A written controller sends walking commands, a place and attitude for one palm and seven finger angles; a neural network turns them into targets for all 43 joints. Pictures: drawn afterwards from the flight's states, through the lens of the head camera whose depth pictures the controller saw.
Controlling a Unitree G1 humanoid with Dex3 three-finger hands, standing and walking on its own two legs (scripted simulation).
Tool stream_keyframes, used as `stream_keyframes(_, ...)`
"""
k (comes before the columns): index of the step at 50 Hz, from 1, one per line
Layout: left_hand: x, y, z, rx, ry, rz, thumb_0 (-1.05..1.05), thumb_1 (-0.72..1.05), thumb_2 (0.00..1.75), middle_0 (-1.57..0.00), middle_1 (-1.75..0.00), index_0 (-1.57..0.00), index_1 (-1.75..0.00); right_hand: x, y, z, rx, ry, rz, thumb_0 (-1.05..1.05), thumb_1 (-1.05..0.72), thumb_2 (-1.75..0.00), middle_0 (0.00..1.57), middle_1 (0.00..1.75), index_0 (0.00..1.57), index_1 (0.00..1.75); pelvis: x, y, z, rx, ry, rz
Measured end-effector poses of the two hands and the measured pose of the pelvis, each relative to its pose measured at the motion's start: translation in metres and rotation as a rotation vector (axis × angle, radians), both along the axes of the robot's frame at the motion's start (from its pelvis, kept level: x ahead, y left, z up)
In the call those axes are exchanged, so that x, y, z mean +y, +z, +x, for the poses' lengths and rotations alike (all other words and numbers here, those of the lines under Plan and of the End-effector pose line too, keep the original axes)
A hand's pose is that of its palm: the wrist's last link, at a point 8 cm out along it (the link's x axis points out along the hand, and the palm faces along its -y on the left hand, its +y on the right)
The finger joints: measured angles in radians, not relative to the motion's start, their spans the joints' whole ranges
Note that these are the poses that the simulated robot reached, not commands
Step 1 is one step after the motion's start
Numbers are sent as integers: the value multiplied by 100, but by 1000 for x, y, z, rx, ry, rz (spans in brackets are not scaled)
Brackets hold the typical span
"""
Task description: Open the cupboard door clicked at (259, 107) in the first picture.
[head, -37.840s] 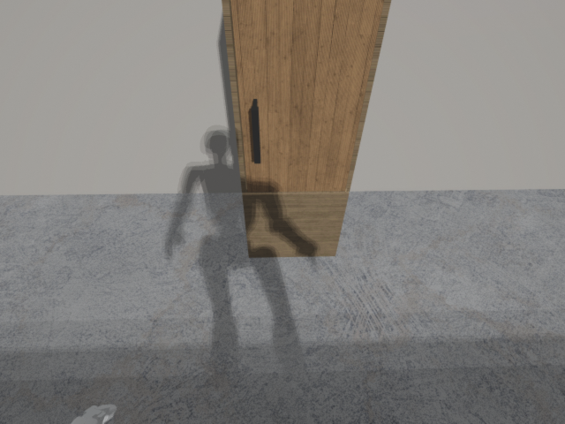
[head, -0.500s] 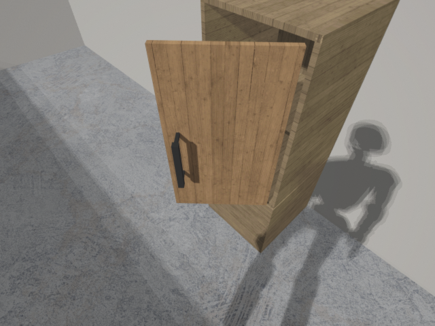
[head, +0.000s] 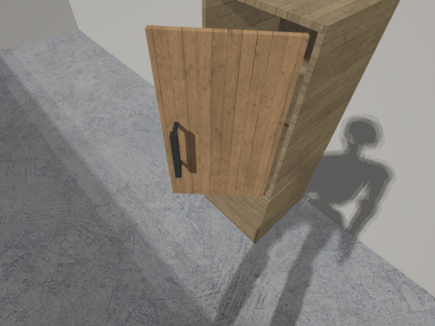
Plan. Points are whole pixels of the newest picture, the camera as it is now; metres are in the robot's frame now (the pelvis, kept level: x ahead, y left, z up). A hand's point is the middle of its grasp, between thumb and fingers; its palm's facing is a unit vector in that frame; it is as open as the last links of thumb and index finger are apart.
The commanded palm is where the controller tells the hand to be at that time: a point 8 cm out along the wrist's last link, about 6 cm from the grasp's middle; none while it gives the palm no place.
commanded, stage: look again from close up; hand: left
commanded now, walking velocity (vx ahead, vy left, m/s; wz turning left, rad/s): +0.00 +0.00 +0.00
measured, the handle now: (177, 151) +0.58 +0.14 -0.09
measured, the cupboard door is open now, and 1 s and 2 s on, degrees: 45 45 45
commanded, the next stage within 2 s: shuffle to correct the standing spot in 0.50 s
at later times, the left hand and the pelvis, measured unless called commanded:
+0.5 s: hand out of the picture +0.06 +0.24 -0.17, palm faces +0.02 -0.96 -0.26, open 7.4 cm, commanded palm none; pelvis -0.01 +0.03 +0.00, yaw +1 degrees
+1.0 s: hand out of the picture -0.07 +0.17 -0.18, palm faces +0.01 -0.99 -0.14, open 7.4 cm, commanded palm none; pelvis -0.01 +0.00 +0.00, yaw -2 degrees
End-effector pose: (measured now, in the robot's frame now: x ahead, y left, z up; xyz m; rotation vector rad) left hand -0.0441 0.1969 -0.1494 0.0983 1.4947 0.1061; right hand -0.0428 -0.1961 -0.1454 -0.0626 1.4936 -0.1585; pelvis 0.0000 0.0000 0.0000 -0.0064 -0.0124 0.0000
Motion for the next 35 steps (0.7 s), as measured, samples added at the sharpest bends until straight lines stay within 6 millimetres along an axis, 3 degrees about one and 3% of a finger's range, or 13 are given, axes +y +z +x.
stream_keyframes(7, 30, -3, 28, -102, -5, 65, 1, 90, 90, -20, -30, -20, -30, -23, -2, 51, -152, 43, -75, 1, -91, -90, 20, 30, 20, 30, 7, -8, 2, 5, 15, -15)
stream_keyframes(14, 59, 1, 72, -239, -23, 106, 1, 90, 90, -20, -30, -20, -30, -36, 11, 98, -289, 90, -135, 1, -91, -90, 20, 30, 20, 30, 15, -9, 3, -12, 7, -14)
stream_keyframes(19, 75, 7, 91, -305, -39, 122, 1, 91, 90, -20, -30, -20, -30, -39, 22, 120, -351, 127, -157, 1, -91, -90, 20, 30, 20, 30, 20, -7, -1, -20, 8, -16)
stream_keyframes(26, 92, 14, 89, -309, -57, 139, 1, 90, 90, -20, -30, -20, -30, -39, 31, 128, -374, 154, -170, 1, -91, -90, 20, 30, 20, 30, 26, -3, -8, -20, 10, -16)
stream_keyframes(35, 98, 9, 53, -206, -45, 135, 1, 90, 90, -20, -30, -20, -30, -35, 29, 106, -303, 143, -167, 1, -91, -90, 20, 30, 20, 30, 31, 0, -12, -15, 10, -12)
